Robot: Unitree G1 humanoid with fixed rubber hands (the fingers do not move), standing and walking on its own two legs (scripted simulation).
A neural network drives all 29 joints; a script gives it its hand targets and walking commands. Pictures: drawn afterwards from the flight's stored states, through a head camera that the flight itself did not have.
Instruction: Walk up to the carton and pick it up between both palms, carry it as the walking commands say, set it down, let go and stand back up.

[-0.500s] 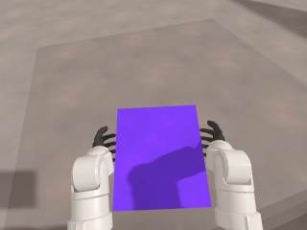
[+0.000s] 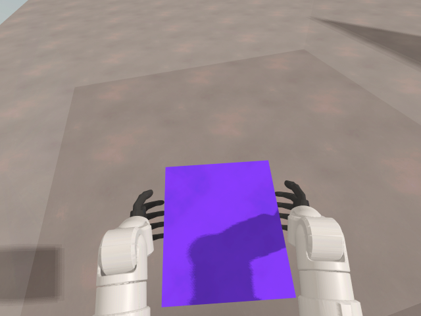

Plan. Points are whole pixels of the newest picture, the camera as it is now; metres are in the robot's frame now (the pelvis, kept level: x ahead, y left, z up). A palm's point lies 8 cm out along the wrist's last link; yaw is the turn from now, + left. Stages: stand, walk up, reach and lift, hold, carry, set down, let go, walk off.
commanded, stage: carry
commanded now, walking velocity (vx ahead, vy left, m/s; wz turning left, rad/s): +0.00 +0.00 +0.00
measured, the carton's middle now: (221, 235) +0.31 +0.01 -0.01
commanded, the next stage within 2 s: none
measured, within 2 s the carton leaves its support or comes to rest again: neither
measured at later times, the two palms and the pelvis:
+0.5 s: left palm (177, 228) +0.28 +0.09 +0.05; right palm (336, 229) +0.29 -0.20 +0.05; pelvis +0.02 -0.05 +0.00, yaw -1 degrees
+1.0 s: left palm (179, 234) +0.28 +0.09 +0.03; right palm (335, 234) +0.28 -0.20 +0.03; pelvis +0.01 -0.06 +0.00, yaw -1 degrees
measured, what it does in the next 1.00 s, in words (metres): shifts its weight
